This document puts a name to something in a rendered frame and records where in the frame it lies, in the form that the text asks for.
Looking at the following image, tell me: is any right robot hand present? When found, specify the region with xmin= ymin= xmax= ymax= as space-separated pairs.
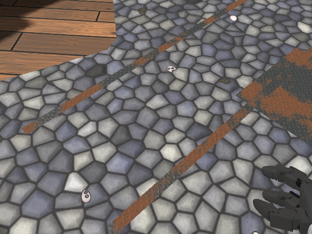
xmin=253 ymin=166 xmax=312 ymax=234

